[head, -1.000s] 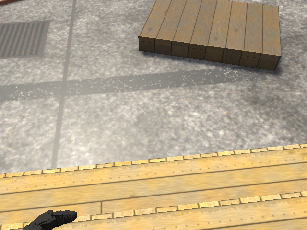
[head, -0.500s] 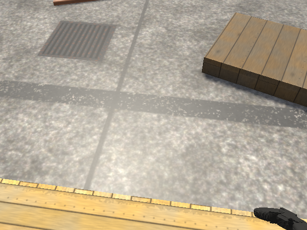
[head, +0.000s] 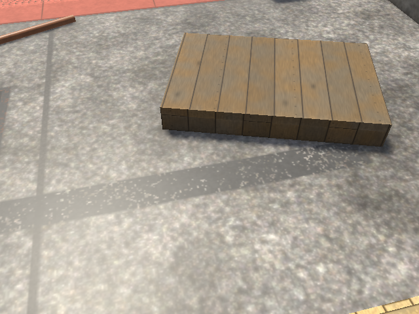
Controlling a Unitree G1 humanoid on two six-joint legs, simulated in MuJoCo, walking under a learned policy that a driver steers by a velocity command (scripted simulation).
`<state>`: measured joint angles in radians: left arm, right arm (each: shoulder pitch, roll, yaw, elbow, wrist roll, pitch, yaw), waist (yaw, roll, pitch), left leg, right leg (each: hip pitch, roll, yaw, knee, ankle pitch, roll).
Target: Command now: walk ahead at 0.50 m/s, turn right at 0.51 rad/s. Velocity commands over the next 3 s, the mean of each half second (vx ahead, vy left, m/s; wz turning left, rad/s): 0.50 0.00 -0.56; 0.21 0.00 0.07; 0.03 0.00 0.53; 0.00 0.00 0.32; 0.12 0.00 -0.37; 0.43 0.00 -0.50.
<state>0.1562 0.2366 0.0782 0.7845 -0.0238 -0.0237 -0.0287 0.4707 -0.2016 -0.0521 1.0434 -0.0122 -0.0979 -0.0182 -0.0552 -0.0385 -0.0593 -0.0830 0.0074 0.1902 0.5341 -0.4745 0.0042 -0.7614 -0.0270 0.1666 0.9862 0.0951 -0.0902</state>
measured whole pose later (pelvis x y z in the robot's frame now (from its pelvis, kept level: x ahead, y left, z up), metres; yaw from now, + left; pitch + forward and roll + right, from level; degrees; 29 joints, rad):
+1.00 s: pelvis +0.52 -0.11 -0.24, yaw -13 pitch +3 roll -2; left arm 0.15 0.18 0.01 0.69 0.01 0.03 0.11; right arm 0.35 -0.20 -0.02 0.81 -0.03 0.03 0.00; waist -0.04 -0.02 0.01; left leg -0.37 -0.09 -0.16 0.50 -0.15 0.05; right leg -0.93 0.03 0.02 1.88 -0.56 0.06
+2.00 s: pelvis +0.53 -0.11 -0.24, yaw +15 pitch +3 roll -1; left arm 0.34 0.27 0.06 0.74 -0.04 0.00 0.05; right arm 0.09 -0.20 -0.03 0.77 -0.01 0.03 0.06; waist 0.09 -0.02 0.00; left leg -0.33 -0.06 -0.03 0.48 -0.16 0.10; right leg -0.66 -0.08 0.04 1.67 -0.72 0.05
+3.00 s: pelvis +0.77 -0.31 -0.24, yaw -15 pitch +4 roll +2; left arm 0.49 0.20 0.04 0.79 -0.03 -0.05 0.04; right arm -0.07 -0.21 -0.05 0.65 0.00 -0.07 0.02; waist 0.10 0.04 -0.01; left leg -0.71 0.00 -0.05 0.66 0.12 -0.03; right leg -0.11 0.06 0.14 0.43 -0.36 -0.07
